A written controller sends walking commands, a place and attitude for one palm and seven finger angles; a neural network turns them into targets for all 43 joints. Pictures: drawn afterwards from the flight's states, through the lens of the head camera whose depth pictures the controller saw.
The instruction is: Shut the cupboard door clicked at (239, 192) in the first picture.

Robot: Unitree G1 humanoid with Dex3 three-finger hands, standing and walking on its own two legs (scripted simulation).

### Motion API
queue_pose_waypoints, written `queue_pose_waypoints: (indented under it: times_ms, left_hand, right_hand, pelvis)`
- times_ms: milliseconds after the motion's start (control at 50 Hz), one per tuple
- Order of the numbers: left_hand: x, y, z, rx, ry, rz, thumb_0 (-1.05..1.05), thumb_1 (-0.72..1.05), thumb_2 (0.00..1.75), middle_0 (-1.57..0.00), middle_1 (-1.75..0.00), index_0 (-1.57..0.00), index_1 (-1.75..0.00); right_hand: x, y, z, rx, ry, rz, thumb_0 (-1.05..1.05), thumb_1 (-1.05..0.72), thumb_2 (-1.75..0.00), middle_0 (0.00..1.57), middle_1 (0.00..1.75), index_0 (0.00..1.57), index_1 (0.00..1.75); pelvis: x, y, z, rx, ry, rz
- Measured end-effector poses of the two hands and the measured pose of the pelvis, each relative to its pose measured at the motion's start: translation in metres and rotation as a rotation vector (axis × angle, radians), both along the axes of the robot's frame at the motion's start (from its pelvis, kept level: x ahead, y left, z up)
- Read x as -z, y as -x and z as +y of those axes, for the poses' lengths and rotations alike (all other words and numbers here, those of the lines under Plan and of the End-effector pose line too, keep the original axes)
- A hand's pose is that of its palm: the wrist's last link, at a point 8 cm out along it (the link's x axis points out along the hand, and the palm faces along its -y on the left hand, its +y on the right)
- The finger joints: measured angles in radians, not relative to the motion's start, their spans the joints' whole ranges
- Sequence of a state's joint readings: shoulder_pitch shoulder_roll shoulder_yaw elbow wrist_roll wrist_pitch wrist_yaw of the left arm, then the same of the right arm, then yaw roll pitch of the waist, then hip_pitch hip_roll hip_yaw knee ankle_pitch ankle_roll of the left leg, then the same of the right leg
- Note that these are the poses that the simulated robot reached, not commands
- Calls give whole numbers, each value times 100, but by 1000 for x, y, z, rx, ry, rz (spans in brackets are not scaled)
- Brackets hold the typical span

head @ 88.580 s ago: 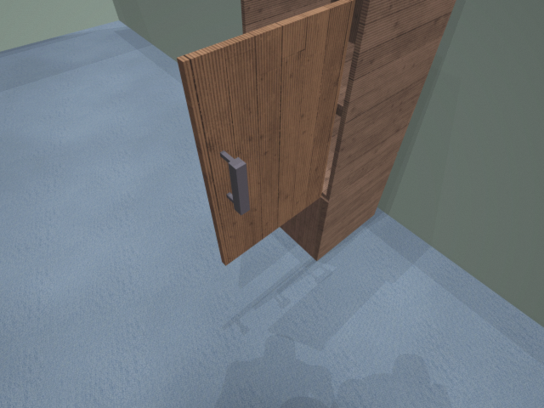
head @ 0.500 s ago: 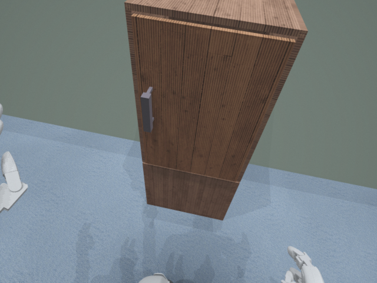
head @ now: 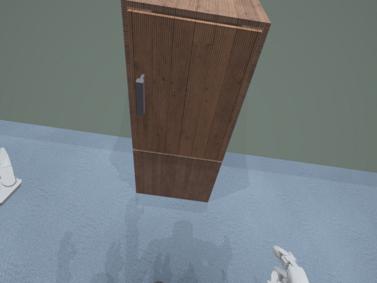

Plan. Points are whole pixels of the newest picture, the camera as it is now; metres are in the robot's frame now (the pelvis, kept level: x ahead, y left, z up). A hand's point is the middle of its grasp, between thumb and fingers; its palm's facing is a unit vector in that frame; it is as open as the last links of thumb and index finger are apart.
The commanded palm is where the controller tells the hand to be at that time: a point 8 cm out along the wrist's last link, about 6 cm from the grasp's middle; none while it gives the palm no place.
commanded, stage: stop stepping back and stand still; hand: left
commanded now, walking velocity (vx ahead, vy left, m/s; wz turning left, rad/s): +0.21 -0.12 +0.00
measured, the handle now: (141, 94) +0.73 +0.17 -0.01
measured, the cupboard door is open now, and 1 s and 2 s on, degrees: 0 0 0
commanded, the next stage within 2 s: let the arm hang, fingers relaxed in 1.68 s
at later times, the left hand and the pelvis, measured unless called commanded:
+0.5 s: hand out of the picture +0.11 +0.28 +0.18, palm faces +0.35 -0.80 -0.49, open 7.4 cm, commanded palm +0.06 +0.33 +0.18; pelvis -0.09 +0.03 +0.00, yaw -3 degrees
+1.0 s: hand out of the picture +0.15 +0.31 +0.18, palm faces +0.41 -0.78 -0.47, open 7.4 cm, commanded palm +0.09 +0.34 +0.18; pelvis -0.07 +0.05 +0.00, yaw -2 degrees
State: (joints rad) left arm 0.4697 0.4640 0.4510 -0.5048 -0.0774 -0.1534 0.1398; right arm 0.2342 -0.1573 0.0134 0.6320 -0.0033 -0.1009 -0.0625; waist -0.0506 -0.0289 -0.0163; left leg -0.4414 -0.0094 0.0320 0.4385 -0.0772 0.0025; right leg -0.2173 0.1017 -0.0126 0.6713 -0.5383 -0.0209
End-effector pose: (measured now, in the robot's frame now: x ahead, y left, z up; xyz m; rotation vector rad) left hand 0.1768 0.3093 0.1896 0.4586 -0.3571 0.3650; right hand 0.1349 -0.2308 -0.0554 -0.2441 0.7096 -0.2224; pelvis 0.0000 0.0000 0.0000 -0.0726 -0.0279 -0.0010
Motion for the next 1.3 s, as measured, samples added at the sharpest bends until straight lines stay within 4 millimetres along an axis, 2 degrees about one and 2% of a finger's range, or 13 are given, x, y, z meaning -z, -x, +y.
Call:
queue_pose_waypoints:
  times_ms: [80, 140, 220, 300, 380, 480, 580, 660, 780, 860, 1060, 1180, 1300]
  left_hand:
    - [-11, 43, -7, 35, -97, 62, 1, 89, 90, -21, -30, -21, -30]
    - [-19, 67, -3, 39, -103, 9, 1, 89, 90, -21, -30, -22, -30]
    - [-18, 71, 23, -44, -27, -75, 1, 89, 90, -22, -30, -22, -30]
    - [-6, 62, 39, -48, 22, -110, 1, 89, 90, -21, -30, -21, -30]
    - [0, 68, 30, 30, -26, -22, 1, 89, 90, -21, -30, -21, -30]
    - [-9, 96, 10, 66, -101, 55, 1, 89, 90, -21, -30, -21, -30]
    - [-20, 120, 9, -25, -170, 28, 1, 89, 90, -22, -30, -22, -30]
    - [-17, 125, 20, -114, -95, 34, 1, 89, 90, -22, -30, -22, -30]
    - [-2, 110, 20, -121, -22, 79, 1, 89, 90, -21, -30, -21, -30]
    - [-2, 95, 20, -61, -38, 52, 1, 89, 90, -21, -30, -21, -30]
    - [-2, 63, 37, -22, -85, 105, 1, 89, 90, -21, -30, -21, -30]
    - [5, 57, 42, -4, -59, 142, 1, 89, 90, -21, -30, -22, -30]
    - [3, 60, 52, -12, -61, 144, 1, 89, 90, -22, -30, -22, -30]
  right_hand:
    - [3, 38, 0, -5, -11, 29, 1, -90, -90, 20, 30, 21, 30]
    - [8, 65, -1, 6, 12, 104, 1, -90, -90, 20, 30, 21, 30]
    - [9, 90, 2, 44, 44, 123, 1, -90, -90, 20, 30, 21, 30]
    - [18, 101, 9, 83, 64, 49, 1, -90, -90, 20, 30, 20, 30]
    - [16, 115, 29, 106, -23, 20, 1, -90, -90, 20, 30, 20, 30]
    - [20, 127, 46, 57, -89, 67, 1, -90, -90, 20, 30, 20, 30]
    - [45, 124, 39, -16, -101, 127, 1, -90, -90, 21, 30, 21, 30]
    - [43, 121, 27, -7, -90, 145, 1, -90, -90, 21, 30, 21, 30]
    - [26, 103, 12, -1, -22, 98, 1, -90, -90, 20, 30, 20, 30]
    - [19, 82, 9, 4, 23, 45, 1, -90, -90, 20, 30, 20, 30]
    - [8, 45, 44, 5, -52, -18, 1, -90, -90, 20, 30, 20, 30]
    - [13, 45, 65, -4, -78, 18, 1, -90, -90, 20, 30, 20, 30]
    - [16, 54, 73, -2, -78, 52, 1, -90, -90, 20, 30, 21, 30]
  pelvis:
    - [-2, 26, 5, 20, -41, 7]
    - [-5, 38, 14, 48, -54, 1]
    - [-7, 49, 29, 62, -62, 2]
    - [10, 68, 47, 35, -45, -18]
    - [7, 82, 45, 55, -69, -35]
    - [-3, 89, 36, 55, -47, -9]
    - [7, 101, 28, 34, -66, 1]
    - [-1, 98, 29, 28, -82, -3]
    - [-8, 89, 33, 14, -104, 4]
    - [-1, 79, 42, 19, -73, 7]
    - [-3, 62, 54, 46, -69, 22]
    - [-4, 56, 63, 50, -68, 29]
    - [-6, 57, 70, 49, -63, 31]
